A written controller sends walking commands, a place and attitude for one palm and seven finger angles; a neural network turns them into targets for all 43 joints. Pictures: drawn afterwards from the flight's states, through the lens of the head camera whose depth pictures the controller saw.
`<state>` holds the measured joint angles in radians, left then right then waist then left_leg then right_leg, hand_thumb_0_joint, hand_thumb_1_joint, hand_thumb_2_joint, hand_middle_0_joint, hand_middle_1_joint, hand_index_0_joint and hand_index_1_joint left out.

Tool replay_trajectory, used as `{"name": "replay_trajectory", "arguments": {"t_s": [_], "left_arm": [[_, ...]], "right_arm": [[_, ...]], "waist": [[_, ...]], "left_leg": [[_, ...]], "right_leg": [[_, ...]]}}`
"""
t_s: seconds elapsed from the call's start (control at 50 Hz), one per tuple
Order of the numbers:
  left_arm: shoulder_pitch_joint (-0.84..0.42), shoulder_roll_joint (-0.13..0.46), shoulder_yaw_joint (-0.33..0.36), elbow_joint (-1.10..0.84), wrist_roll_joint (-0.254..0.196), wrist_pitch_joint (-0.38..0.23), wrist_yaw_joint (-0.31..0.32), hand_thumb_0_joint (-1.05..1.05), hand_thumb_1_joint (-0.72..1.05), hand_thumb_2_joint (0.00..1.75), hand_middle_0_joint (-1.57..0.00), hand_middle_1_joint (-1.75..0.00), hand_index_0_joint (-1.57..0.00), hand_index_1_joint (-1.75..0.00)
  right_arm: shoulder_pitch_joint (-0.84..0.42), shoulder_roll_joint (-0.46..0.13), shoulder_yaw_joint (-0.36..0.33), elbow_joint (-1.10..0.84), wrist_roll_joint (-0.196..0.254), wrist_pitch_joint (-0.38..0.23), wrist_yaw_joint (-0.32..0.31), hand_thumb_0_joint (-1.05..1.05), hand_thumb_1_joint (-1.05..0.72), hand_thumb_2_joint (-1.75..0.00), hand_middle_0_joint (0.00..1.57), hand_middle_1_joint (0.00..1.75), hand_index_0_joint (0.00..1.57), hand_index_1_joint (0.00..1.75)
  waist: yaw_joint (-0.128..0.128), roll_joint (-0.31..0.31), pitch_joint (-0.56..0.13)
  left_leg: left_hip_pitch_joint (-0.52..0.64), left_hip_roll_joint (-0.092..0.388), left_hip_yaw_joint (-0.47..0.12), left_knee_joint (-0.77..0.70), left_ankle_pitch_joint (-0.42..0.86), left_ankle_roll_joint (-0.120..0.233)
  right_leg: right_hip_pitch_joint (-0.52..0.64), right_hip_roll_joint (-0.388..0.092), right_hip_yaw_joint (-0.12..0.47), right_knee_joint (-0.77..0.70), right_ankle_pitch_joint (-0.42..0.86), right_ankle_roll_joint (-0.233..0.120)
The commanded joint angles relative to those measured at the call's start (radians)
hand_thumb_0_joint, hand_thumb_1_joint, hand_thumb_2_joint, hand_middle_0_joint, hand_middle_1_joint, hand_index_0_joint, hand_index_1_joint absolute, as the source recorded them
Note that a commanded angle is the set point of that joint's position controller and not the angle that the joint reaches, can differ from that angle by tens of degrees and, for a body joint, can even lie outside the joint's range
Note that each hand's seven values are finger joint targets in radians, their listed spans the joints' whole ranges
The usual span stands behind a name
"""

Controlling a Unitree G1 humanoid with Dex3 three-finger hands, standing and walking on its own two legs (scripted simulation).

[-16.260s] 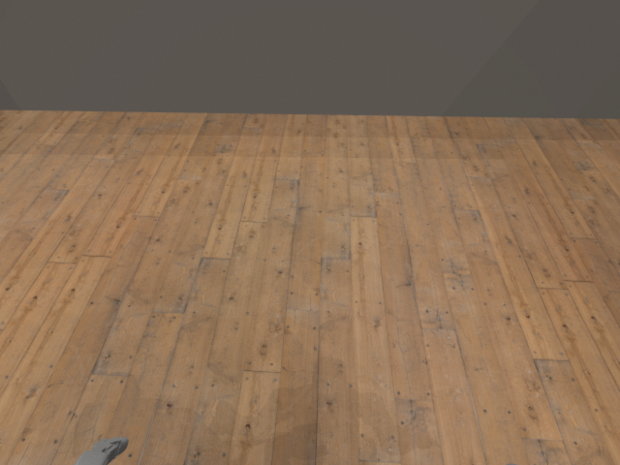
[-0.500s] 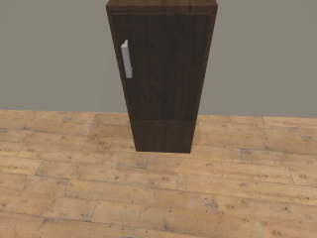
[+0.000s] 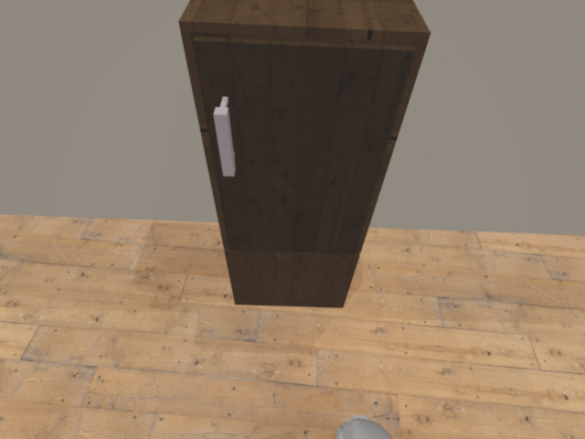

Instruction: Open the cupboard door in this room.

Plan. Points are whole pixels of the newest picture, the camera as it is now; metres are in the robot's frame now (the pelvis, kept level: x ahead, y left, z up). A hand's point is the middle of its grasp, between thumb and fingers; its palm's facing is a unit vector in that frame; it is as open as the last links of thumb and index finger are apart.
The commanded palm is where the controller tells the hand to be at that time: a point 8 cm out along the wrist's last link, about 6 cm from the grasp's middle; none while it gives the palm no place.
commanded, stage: come to a stop and stand still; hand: left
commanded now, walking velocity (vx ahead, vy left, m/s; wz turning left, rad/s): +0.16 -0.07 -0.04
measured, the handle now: (227, 137) +0.62 +0.16 +0.05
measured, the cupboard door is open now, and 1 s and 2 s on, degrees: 0 0 0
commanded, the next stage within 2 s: none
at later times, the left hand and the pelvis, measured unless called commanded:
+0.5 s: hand out of the picture +0.15 +0.16 -0.16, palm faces +0.03 -0.96 -0.27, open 7.3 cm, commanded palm none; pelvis +0.06 -0.03 +0.00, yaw +0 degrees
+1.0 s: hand out of the picture +0.02 +0.22 -0.18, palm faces +0.05 -0.98 -0.20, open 7.4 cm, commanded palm none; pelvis +0.00 +0.04 -0.01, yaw +0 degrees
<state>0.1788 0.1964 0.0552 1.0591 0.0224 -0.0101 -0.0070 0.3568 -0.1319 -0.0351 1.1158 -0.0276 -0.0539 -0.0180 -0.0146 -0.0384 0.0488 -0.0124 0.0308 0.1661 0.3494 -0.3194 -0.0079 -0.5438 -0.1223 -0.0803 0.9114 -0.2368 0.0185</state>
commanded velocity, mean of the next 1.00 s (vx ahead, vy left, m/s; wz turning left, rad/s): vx -0.08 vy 0.05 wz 0.00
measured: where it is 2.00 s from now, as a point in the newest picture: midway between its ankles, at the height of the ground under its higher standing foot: outside the picture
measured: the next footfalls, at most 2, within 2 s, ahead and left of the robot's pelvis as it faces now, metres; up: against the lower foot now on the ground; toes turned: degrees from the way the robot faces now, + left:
right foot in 0.12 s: +0.18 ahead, -0.12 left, +0.00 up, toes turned +1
left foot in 0.62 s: +0.06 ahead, +0.11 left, +0.00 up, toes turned +4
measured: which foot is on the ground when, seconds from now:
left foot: down 0.00-0.12, up 0.14-0.60, down 0.62-1.00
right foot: up 0.00-0.10, down 0.12-1.00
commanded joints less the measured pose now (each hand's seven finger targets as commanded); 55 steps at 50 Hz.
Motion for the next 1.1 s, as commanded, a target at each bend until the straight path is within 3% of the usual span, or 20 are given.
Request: {"name": "replay_trajectory", "arguments": {"t_s": [0.0,0.02,0.06,0.08,0.1,0.12,0.22,0.36,0.48,0.5,0.52,0.56,0.6,0.64,0.76,0.82,0.86,0.92,0.98,1.08], "left_arm": [[-0.017,0.007,-0.003,-0.068,-0.006,-0.007,-0.012,0.0,0.9,0.9,-0.2,-0.3,-0.2,-0.3],[-0.01,0.014,-0.003,-0.068,-0.005,-0.013,-0.011,0.0,0.9,0.9,-0.2,-0.3,-0.2,-0.3],[0.144,0.046,0.006,-0.019,-0.001,-0.027,-0.006,0.0,0.9,0.9,-0.2,-0.3,-0.2,-0.3],[0.245,0.099,0.016,0.013,0.004,-0.043,0.004,0.0,0.9,0.9,-0.2,-0.3,-0.2,-0.3],[0.312,0.195,0.037,0.029,0.007,-0.056,0.022,0.0,0.9,0.9,-0.2,-0.3,-0.2,-0.3],[0.292,0.21,0.022,0.018,-0.018,-0.052,0.027,0.0,0.9,0.9,-0.2,-0.3,-0.2,-0.3],[0.001,0.145,0.009,-0.071,-0.005,-0.007,0.058,0.0,0.9,0.9,-0.2,-0.3,-0.2,-0.3],[-0.038,0.151,0.029,-0.126,0.002,0.016,0.053,0.0,0.9,0.9,-0.2,-0.3,-0.2,-0.3],[-0.008,0.183,0.037,-0.127,0.017,0.024,0.048,0.0,0.9,0.9,-0.2,-0.3,-0.2,-0.3],[0.043,0.228,0.026,-0.164,0.017,0.007,0.086,0.0,0.9,0.9,-0.2,-0.3,-0.2,-0.3],[0.044,0.243,0.029,-0.171,0.009,0.007,0.086,0.0,0.9,0.9,-0.2,-0.3,-0.2,-0.3],[0.045,0.177,0.021,-0.176,0.002,0.032,0.081,0.0,0.9,0.9,-0.2,-0.3,-0.2,-0.3],[0.045,0.073,-0.004,-0.186,-0.01,0.056,0.058,0.0,0.9,0.9,-0.2,-0.3,-0.2,-0.3],[0.042,0.071,0.001,-0.196,-0.003,0.072,0.041,0.0,0.9,0.9,-0.2,-0.3,-0.2,-0.3],[0.153,0.06,-0.003,-0.165,0.001,0.037,0.027,0.0,0.9,0.9,-0.2,-0.3,-0.2,-0.3],[0.147,0.103,-0.01,-0.171,0.002,0.007,0.031,0.0,0.9,0.9,-0.2,-0.3,-0.2,-0.3],[0.094,0.119,-0.005,-0.184,-0.003,-0.001,0.035,0.0,0.9,0.9,-0.2,-0.3,-0.2,-0.3],[0.063,0.102,-0.001,-0.2,0.0,0.013,0.04,0.0,0.9,0.9,-0.2,-0.3,-0.2,-0.3],[0.14,0.057,-0.006,-0.173,-0.001,0.016,0.036,0.0,0.9,0.9,-0.2,-0.3,-0.2,-0.3],[0.18,0.026,-0.014,-0.118,0.002,0.018,0.03,0.0,0.9,0.9,-0.2,-0.3,-0.2,-0.3]], "right_arm": [[0.031,-0.156,-0.036,-0.026,-0.003,-0.011,-0.013,0.0,-0.9,-0.9,0.2,0.3,0.2,0.3],[0.038,-0.162,-0.038,-0.02,-0.003,-0.007,-0.012,0.0,-0.9,-0.9,0.2,0.3,0.2,0.3],[0.025,-0.169,-0.039,-0.018,0.005,-0.002,-0.011,0.0,-0.9,-0.9,0.2,0.3,0.2,0.3],[0.036,-0.146,-0.033,-0.015,0.013,-0.003,-0.007,0.0,-0.9,-0.9,0.2,0.3,0.2,0.3],[0.097,-0.076,-0.019,-0.026,0.027,-0.002,-0.002,0.0,-0.9,-0.9,0.2,0.3,0.2,0.3],[0.109,-0.093,-0.017,-0.034,0.039,0.023,-0.015,0.0,-0.9,-0.9,0.2,0.3,0.2,0.3],[0.021,-0.073,-0.023,-0.018,0.034,0.086,-0.012,0.0,-0.9,-0.9,0.2,0.3,0.2,0.3],[-0.035,-0.111,-0.043,-0.083,0.015,0.125,0.006,0.0,-0.9,-0.9,0.2,0.3,0.2,0.3],[-0.113,-0.116,-0.034,-0.132,0.017,0.1,0.016,0.0,-0.9,-0.9,0.2,0.3,0.2,0.3],[-0.021,-0.184,-0.051,-0.205,0.023,0.061,0.01,0.0,-0.9,-0.9,0.2,0.3,0.2,0.3],[-0.061,-0.14,-0.039,-0.242,0.035,0.06,0.012,0.0,-0.9,-0.9,0.2,0.3,0.2,0.3],[-0.042,-0.141,-0.03,-0.254,0.02,0.054,0.004,0.0,-0.9,-0.9,0.2,0.3,0.2,0.3],[-0.09,-0.238,-0.047,-0.294,-0.002,0.064,-0.004,0.0,-0.9,-0.9,0.2,0.3,0.2,0.3],[-0.161,-0.21,-0.034,-0.332,-0.01,0.069,-0.009,0.0,-0.9,-0.9,0.2,0.3,0.2,0.3],[-0.156,-0.198,-0.021,-0.319,0.001,0.063,-0.002,0.0,-0.9,-0.9,0.2,0.3,0.2,0.3],[-0.085,-0.15,-0.007,-0.3,0.018,0.059,-0.002,0.0,-0.9,-0.9,0.2,0.3,0.2,0.3],[-0.018,-0.147,-0.007,-0.259,0.015,0.062,0.001,0.0,-0.9,-0.9,0.2,0.3,0.2,0.3],[0.039,-0.137,-0.013,-0.225,0.008,0.058,0.003,0.0,-0.9,-0.9,0.2,0.3,0.2,0.3],[-0.035,-0.168,-0.013,-0.228,0.001,0.04,-0.002,0.0,-0.9,-0.9,0.2,0.3,0.2,0.3],[-0.054,-0.155,-0.004,-0.198,0.01,0.033,-0.014,0.0,-0.9,-0.9,0.2,0.3,0.2,0.3]], "waist": [[-0.002,0.197,0.086],[0.003,0.184,0.075],[0.08,0.111,-0.009],[0.124,0.02,-0.084],[0.122,-0.238,-0.207],[0.087,-0.19,-0.247],[0.026,-0.023,-0.073],[0.017,-0.115,-0.094],[0.05,-0.147,-0.109],[-0.013,-0.045,-0.392],[0.001,-0.061,-0.356],[-0.021,0.052,-0.263],[0.0,0.31,-0.034],[0.021,0.207,0.071],[0.054,0.059,0.106],[0.005,-0.064,0.067],[-0.029,-0.175,-0.017],[-0.05,-0.065,-0.01],[0.01,0.147,0.015],[0.036,0.124,0.015]], "left_leg": [[-0.063,0.263,-0.093,-0.057,0.564,0.126],[-0.068,0.261,-0.099,-0.022,0.6,0.117],[-0.104,0.223,-0.064,0.163,0.653,0.077],[-0.207,0.159,-0.038,0.34,0.514,0.035],[-0.376,0.017,-0.003,0.611,-0.035,-0.011],[-0.298,0.013,-0.13,0.724,-0.31,-0.013],[-0.312,0.038,-0.191,0.742,-0.211,-0.017],[-0.37,0.003,-0.177,0.77,-0.092,-0.048],[-0.314,-0.002,-0.149,0.512,-0.145,-0.03],[-0.339,-0.063,-0.075,0.465,-0.232,-0.055],[-0.324,-0.013,-0.073,0.356,-0.172,-0.039],[-0.193,-0.045,-0.1,-0.003,0.066,-0.012],[-0.252,0.219,-0.358,-0.055,0.286,0.084],[-0.408,0.209,-0.29,-0.073,0.254,0.146],[-0.462,0.148,-0.287,-0.023,-0.105,0.125],[-0.358,0.008,-0.212,0.095,-0.127,0.065],[-0.211,-0.009,-0.18,0.145,-0.077,0.056],[-0.16,0.007,-0.205,0.089,-0.11,0.064],[-0.368,0.131,-0.373,-0.15,-0.268,0.09],[-0.398,0.134,-0.347,-0.165,-0.224,0.091]], "right_leg": [[0.054,0.019,-0.026,-0.215,0.006,-0.019],[0.111,0.042,-0.043,-0.253,0.007,-0.029],[0.346,0.083,-0.07,-0.375,0.13,-0.041],[0.541,0.017,0.001,-0.418,0.343,-0.05],[0.718,-0.249,0.314,-0.433,0.786,-0.143],[0.615,-0.338,0.326,-0.469,1.074,-0.22],[0.32,-0.251,0.164,-0.529,0.708,-0.211],[0.262,-0.213,0.136,-0.59,0.421,-0.182],[0.304,-0.2,0.202,-0.628,0.132,-0.191],[0.641,-0.233,0.311,-0.471,0.743,-0.193],[0.627,-0.266,0.245,-0.424,0.653,-0.204],[0.418,-0.115,0.115,-0.311,0.292,-0.124],[0.124,0.056,-0.018,-0.215,-0.193,-0.019],[0.131,0.077,0.053,-0.084,-0.165,-0.033],[0.286,0.099,0.062,-0.316,-0.007,-0.03],[0.215,-0.029,0.295,-0.542,-0.103,-0.104],[0.116,-0.032,0.309,-0.605,-0.316,-0.115],[0.038,-0.003,0.237,-0.581,-0.329,-0.093],[0.223,0.092,0.097,-0.391,-0.062,-0.052],[0.314,0.085,0.093,-0.396,0.018,-0.052]]}}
